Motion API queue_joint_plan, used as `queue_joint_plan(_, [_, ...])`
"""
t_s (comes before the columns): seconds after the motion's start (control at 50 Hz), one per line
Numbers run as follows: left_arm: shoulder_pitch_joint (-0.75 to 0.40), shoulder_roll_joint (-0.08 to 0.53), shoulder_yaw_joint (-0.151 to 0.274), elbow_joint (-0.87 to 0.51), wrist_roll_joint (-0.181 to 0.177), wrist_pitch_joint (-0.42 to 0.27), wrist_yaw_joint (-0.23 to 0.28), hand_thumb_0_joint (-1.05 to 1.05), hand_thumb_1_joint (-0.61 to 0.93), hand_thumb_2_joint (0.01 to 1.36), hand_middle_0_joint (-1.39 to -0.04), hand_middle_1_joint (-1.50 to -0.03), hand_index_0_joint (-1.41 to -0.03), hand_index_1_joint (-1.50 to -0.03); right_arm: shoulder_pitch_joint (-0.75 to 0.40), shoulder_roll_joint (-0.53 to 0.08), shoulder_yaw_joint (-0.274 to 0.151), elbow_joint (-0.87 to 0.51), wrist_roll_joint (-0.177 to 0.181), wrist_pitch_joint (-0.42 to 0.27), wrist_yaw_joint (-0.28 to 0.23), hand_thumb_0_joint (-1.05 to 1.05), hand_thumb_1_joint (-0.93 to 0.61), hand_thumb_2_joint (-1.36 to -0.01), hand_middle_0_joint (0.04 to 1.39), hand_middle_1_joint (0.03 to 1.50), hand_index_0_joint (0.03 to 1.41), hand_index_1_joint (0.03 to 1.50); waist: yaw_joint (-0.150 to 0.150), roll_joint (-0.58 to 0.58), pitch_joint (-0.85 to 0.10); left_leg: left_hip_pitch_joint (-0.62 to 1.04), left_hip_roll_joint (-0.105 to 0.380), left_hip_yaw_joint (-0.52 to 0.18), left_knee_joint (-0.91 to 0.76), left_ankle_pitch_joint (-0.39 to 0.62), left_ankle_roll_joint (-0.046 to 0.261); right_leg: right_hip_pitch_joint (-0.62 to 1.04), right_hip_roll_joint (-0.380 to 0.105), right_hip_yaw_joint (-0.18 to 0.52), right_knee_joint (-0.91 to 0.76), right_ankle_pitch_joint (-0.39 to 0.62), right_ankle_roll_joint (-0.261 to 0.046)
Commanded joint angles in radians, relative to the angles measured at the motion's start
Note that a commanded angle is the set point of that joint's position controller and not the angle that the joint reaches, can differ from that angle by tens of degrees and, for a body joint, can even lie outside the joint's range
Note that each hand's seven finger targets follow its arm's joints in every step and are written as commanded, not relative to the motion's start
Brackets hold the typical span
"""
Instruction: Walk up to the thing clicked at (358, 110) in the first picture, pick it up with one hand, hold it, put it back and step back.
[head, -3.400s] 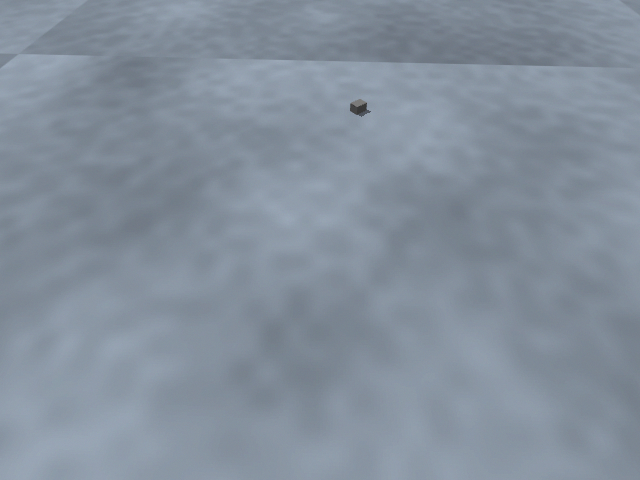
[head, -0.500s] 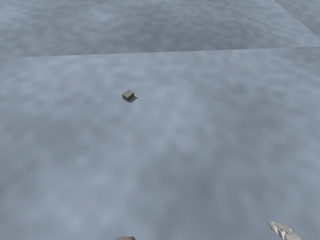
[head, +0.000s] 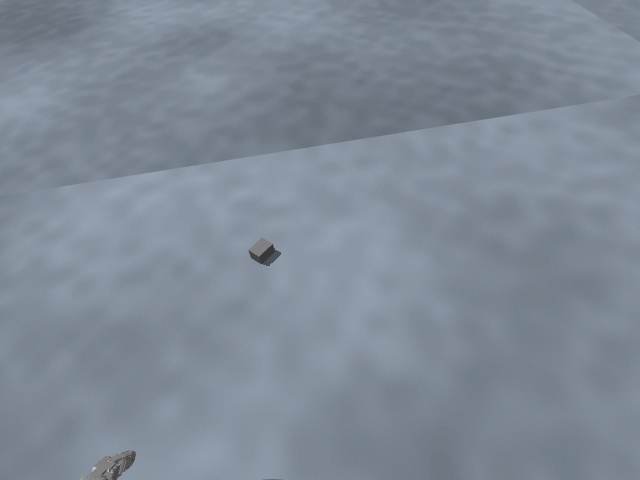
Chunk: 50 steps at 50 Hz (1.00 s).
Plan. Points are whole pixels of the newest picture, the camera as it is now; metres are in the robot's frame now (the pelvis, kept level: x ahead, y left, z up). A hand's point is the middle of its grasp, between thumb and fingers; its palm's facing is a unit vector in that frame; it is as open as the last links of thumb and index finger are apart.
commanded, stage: walk up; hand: left
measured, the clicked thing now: (261, 250) +1.03 +0.33 -0.74
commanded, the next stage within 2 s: none
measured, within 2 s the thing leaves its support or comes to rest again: neither
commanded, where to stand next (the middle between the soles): +0.65 +0.08 m, yaw +0 degrees
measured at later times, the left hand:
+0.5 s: hand (113, 458) +0.19 +0.34 -0.16, palm faces +0.01 -0.94 -0.33, open 7.4 cm
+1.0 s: hand (177, 293) +0.45 +0.30 -0.12, palm faces -0.05 -0.91 -0.41, open 7.4 cm
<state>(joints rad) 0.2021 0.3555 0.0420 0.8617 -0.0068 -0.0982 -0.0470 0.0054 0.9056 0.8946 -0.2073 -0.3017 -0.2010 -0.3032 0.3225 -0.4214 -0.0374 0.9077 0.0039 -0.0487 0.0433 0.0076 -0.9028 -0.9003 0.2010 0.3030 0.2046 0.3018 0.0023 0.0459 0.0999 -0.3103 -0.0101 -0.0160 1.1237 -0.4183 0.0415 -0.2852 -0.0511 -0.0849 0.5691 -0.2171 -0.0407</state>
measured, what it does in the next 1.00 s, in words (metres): walks ahead: left foot, then right foot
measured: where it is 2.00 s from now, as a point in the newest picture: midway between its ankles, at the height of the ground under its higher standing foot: (325, 356)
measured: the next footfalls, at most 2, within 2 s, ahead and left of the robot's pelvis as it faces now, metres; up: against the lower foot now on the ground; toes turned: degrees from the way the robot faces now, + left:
left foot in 0.36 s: +0.28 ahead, +0.18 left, +0.00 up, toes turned +7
right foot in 0.92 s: +0.47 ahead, -0.08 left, +0.00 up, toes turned -4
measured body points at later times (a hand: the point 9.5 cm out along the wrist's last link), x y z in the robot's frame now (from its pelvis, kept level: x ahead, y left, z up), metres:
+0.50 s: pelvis +0.18 +0.07 +0.00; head +0.19 +0.10 +0.44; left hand +0.19 +0.39 -0.14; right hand +0.29 -0.25 -0.09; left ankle +0.24 +0.17 -0.73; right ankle +0.10 -0.08 -0.66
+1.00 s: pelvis +0.34 +0.03 -0.01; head +0.36 +0.00 +0.44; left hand +0.45 +0.34 -0.10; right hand +0.36 -0.29 -0.15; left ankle +0.26 +0.17 -0.70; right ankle +0.43 -0.08 -0.73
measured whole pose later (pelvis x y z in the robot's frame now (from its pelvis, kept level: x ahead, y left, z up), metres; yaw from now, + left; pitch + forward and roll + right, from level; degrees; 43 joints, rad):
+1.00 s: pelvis +0.34 +0.03 -0.01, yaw -1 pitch -4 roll +1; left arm 0.21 0.38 0.05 0.88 0.01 -0.09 -0.05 0.01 0.91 0.90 -0.21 -0.30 -0.20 -0.30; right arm 0.36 -0.42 -0.05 0.88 -0.01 -0.04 0.04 0.01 -0.90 -0.90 0.20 0.30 0.21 0.30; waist -0.02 0.05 0.12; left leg -0.18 0.04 0.05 0.88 -0.48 0.04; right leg -0.35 -0.04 -0.05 0.63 -0.21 -0.03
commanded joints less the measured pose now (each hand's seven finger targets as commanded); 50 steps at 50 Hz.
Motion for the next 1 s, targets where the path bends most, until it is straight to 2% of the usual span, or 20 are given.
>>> queue_joint_plan(0.0, [0.065,0.287,0.076,-0.039,-0.005,-0.017,0.03,0.0,0.9,0.9,-0.2,-0.3,-0.2,-0.3,0.057,-0.17,-0.063,-0.062,0.003,-0.015,-0.004,0.0,-0.9,-0.9,0.2,0.3,0.2,0.3,0.001,-0.198,-0.059,-0.171,0.039,-0.08,-0.055,0.145,-0.001,0.144,-0.176,0.195,-0.292,0.279,-0.078])
queue_joint_plan(0.06, [0.064,0.282,0.075,-0.064,0.004,-0.025,0.027,0.0,0.9,0.9,-0.2,-0.3,-0.2,-0.3,0.043,-0.169,-0.073,-0.063,-0.004,0.003,0.009,0.0,-0.9,-0.9,0.2,0.3,0.2,0.3,-0.003,-0.182,-0.043,-0.213,0.038,-0.065,-0.108,0.229,-0.032,0.134,-0.182,0.143,-0.34,0.209,-0.107])
queue_joint_plan(0.16, [0.07,0.317,0.096,-0.075,0.022,-0.02,0.021,0.0,0.9,0.9,-0.2,-0.3,-0.2,-0.3,-0.088,-0.171,-0.082,-0.095,-0.021,0.004,0.031,0.0,-0.9,-0.9,0.2,0.3,0.2,0.3,0.027,-0.169,0.031,-0.252,0.09,-0.056,-0.349,0.28,-0.055,0.091,-0.218,0.148,-0.415,-0.184,-0.131])
queue_joint_plan(0.28, [0.102,0.335,0.099,-0.064,0.018,-0.013,0.016,0.0,0.9,0.9,-0.2,-0.3,-0.2,-0.3,-0.166,-0.169,-0.083,-0.105,-0.028,-0.017,0.044,0.0,-0.9,-0.9,0.2,0.3,0.2,0.3,0.043,-0.147,0.015,-0.095,0.117,0.023,-0.537,0.28,-0.016,0.086,-0.239,0.131,-0.326,-0.156,-0.147])
queue_joint_plan(0.34, [0.112,0.316,0.081,-0.066,0.021,-0.002,0.018,0.0,0.9,0.9,-0.2,-0.3,-0.2,-0.3,-0.027,-0.204,-0.096,-0.06,-0.034,-0.033,0.029,0.0,-0.9,-0.9,0.2,0.3,0.2,0.3,-0.038,-0.035,-0.062,0.158,0.054,0.074,-0.597,0.19,0.008,0.026,-0.182,0.066,-0.065,0.069,-0.115])
queue_joint_plan(0.36, [0.154,0.265,0.063,-0.066,0.022,0.002,0.019,0.0,0.9,0.9,-0.2,-0.3,-0.2,-0.3,0.105,-0.25,-0.114,-0.024,-0.043,-0.041,0.016,0.0,-0.9,-0.9,0.2,0.3,0.2,0.3,-0.098,0.113,-0.149,0.34,0.081,-0.008,-0.655,0.076,0.05,-0.052,-0.107,0.008,0.23,0.159,-0.08])
queue_joint_plan(0.38, [0.212,0.171,0.038,-0.076,0.012,0.007,0.017,0.0,0.9,0.9,-0.2,-0.3,-0.2,-0.3,0.173,-0.332,-0.136,-0.035,-0.05,-0.047,-0.002,0.0,-0.9,-0.9,0.2,0.3,0.2,0.3,-0.098,0.357,-0.204,0.478,0.302,-0.363,-0.748,-0.013,0.113,-0.261,0.012,-0.021,0.502,-0.204,-0.016])
queue_joint_plan(0.4, [0.227,0.24,0.057,-0.057,0.002,0.017,0.027,0.0,0.9,0.9,-0.2,-0.3,-0.2,-0.3,0.126,-0.361,-0.137,-0.068,-0.023,-0.05,-0.005,0.0,-0.9,-0.9,0.2,0.3,0.2,0.3,-0.082,0.25,-0.202,0.479,0.426,-0.679,-0.877,-0.07,0.19,-0.375,0.094,0.057,0.593,-0.339,-0.011])
queue_joint_plan(0.42, [0.16,0.307,0.064,-0.041,0.016,0.024,0.037,0.0,0.9,0.9,-0.2,-0.3,-0.2,-0.3,0.096,-0.34,-0.14,-0.069,-0.002,-0.044,-0.003,0.0,-0.9,-0.9,0.2,0.3,0.2,0.3,-0.086,0.15,-0.138,0.391,0.44,-0.656,-0.875,-0.068,0.224,-0.387,0.027,0.135,0.645,-0.321,-0.021])
queue_joint_plan(0.46, [0.155,0.295,0.053,-0.025,-0.001,0.023,0.029,0.0,0.9,0.9,-0.2,-0.3,-0.2,-0.3,0.013,-0.264,-0.104,-0.092,-0.003,-0.044,-0.016,0.0,-0.9,-0.9,0.2,0.3,0.2,0.3,-0.041,0.048,-0.047,0.22,0.329,-0.337,-0.865,0.194,0.116,-0.299,-0.01,0.22,0.59,-0.164,-0.009])
queue_joint_plan(0.5, [0.216,0.268,0.052,0.003,-0.011,0.034,0.018,0.0,0.9,0.9,-0.2,-0.3,-0.2,-0.3,-0.004,-0.229,-0.086,-0.096,0.004,-0.055,-0.022,0.0,-0.9,-0.9,0.2,0.3,0.2,0.3,-0.008,0.082,-0.044,0.186,0.269,-0.172,-0.858,0.379,0.057,-0.24,-0.02,0.204,0.512,-0.097,0.006])
queue_joint_plan(0.58, [0.205,0.248,0.052,0.002,0.004,0.052,0.006,0.0,0.9,0.9,-0.2,-0.3,-0.2,-0.3,-0.014,-0.227,-0.092,-0.121,-0.001,-0.065,-0.024,0.0,-0.9,-0.9,0.2,0.3,0.2,0.3,-0.008,0.094,-0.038,0.18,0.272,-0.103,-0.903,0.303,0.134,-0.261,-0.021,0.17,0.46,-0.022,0.038])
queue_joint_plan(0.72, [0.029,0.23,0.051,-0.042,0.014,0.05,-0.016,0.0,0.9,0.9,-0.2,-0.3,-0.2,-0.3,0.024,-0.234,-0.099,-0.115,-0.009,-0.06,-0.023,0.0,-0.9,-0.9,0.2,0.3,0.2,0.3,-0.05,0.068,0.038,0.212,0.256,-0.042,-0.942,0.237,0.129,-0.313,-0.051,0.132,0.205,0.071,0.047])
queue_joint_plan(0.8, [-0.024,0.208,0.049,-0.056,0.018,0.031,-0.023,0.0,0.9,0.9,-0.2,-0.3,-0.2,-0.3,0.012,-0.231,-0.096,-0.129,-0.014,-0.051,-0.017,0.0,-0.9,-0.9,0.2,0.3,0.2,0.3,-0.043,0.058,0.009,0.189,0.255,0.009,-0.847,0.374,0.152,-0.159,-0.048,0.066,0.03,0.082,0.027])
queue_joint_plan(0.84, [0.028,0.215,0.055,-0.039,0.016,0.024,-0.017,0.0,0.9,0.9,-0.2,-0.3,-0.2,-0.3,-0.003,-0.239,-0.097,-0.14,-0.016,-0.045,-0.02,0.0,-0.9,-0.9,0.2,0.3,0.2,0.3,-0.014,0.061,-0.022,0.17,0.282,-0.021,-0.786,0.376,0.155,-0.054,-0.044,0.067,0.005,0.057,0.014])
queue_joint_plan(0.88, [0.123,0.252,0.071,-0.002,0.022,0.008,-0.003,0.0,0.9,0.9,-0.2,-0.3,-0.2,-0.3,0.012,-0.206,-0.082,-0.151,-0.012,-0.04,-0.021,0.0,-0.9,-0.9,0.2,0.3,0.2,0.3,0.037,-0.062,-0.101,0.12,0.218,0.031,-0.568,0.421,0.113,0.153,0.005,0.054,-0.074,0.065,-0.004])
queue_joint_plan(0.9, [0.211,0.291,0.093,0.021,0.023,-0.001,0.009,0.0,0.9,0.9,-0.2,-0.3,-0.2,-0.3,0.054,-0.162,-0.066,-0.15,-0.014,-0.039,-0.018,0.0,-0.9,-0.9,0.2,0.3,0.2,0.3,0.071,-0.175,-0.176,0.053,0.154,0.074,-0.351,0.368,0.087,0.303,-0.016,0.098,-0.116,-0.015,-0.019])
queue_joint_plan(0.92, [0.274,0.376,0.117,0.012,0.028,-0.006,0.022,0.0,0.9,0.9,-0.2,-0.3,-0.2,-0.3,0.102,-0.106,-0.044,-0.165,-0.009,-0.04,-0.014,0.0,-0.9,-0.9,0.2,0.3,0.2,0.3,0.084,-0.369,-0.24,-0.097,0.062,0.121,-0.13,0.104,0.042,0.416,-0.226,0.41,-0.185,-0.142,-0.079])
queue_joint_plan(0.94, [0.245,0.411,0.118,-0.002,0.017,-0.003,0.024,0.0,0.9,0.9,-0.2,-0.3,-0.2,-0.3,0.096,-0.159,-0.054,-0.148,-0.004,-0.029,-0.017,0.0,-0.9,-0.9,0.2,0.3,0.2,0.3,0.087,-0.343,-0.174,-0.298,-0.027,0.075,-0.032,-0.113,0.006,0.45,-0.361,0.71,-0.305,-0.167,-0.181])
queue_joint_plan(0.98, [0.18,0.365,0.104,-0.025,-0.006,0.009,0.028,0.0,0.9,0.9,-0.2,-0.3,-0.2,-0.3,0.034,-0.231,-0.077,-0.115,-0.017,-0.018,-0.03,0.0,-0.9,-0.9,0.2,0.3,0.2,0.3,0.067,-0.212,-0.079,-0.291,0.064,-0.027,0.042,-0.09,0.006,0.264,-0.352,0.634,-0.302,-0.107,-0.229])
